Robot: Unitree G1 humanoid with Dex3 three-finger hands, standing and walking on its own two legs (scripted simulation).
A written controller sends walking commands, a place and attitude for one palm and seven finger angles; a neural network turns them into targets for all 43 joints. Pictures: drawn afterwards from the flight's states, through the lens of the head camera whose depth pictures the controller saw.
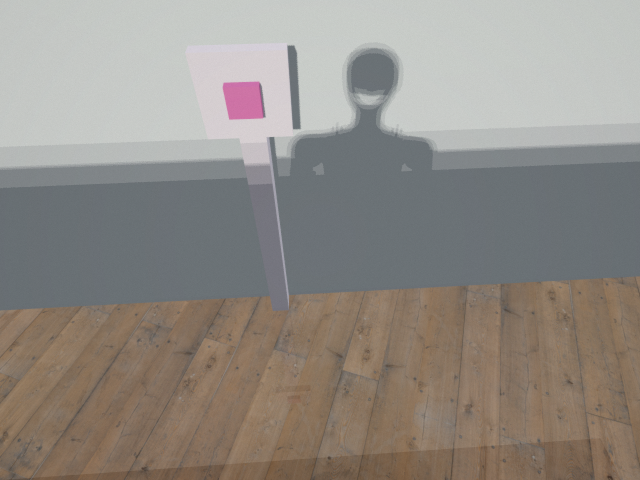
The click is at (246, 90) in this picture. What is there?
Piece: button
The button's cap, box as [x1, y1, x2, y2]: [223, 82, 263, 119]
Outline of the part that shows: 223,83 223,91 229,119 262,118 263,113 259,82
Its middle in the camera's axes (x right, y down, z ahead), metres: -0.15 -0.27 +0.75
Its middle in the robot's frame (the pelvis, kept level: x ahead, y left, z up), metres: +0.75 +0.19 +0.08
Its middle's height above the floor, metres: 0.86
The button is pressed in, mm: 0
